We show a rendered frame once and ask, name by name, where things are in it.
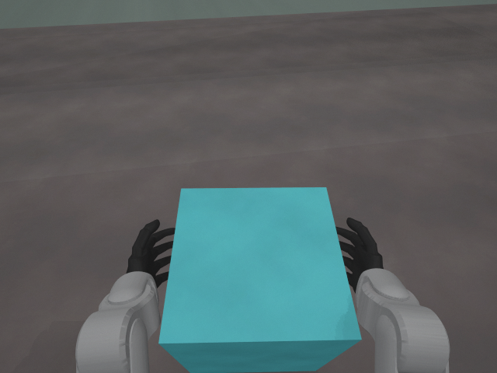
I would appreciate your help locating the carton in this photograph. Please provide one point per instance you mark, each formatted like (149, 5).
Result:
(257, 282)

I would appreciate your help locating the robot left hand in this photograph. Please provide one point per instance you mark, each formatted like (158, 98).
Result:
(144, 254)

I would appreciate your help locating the robot right hand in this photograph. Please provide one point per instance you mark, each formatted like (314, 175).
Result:
(364, 252)

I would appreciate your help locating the left robot forearm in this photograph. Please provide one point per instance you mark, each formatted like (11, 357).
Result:
(115, 339)

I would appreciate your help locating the right robot forearm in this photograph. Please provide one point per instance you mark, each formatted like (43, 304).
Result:
(409, 338)

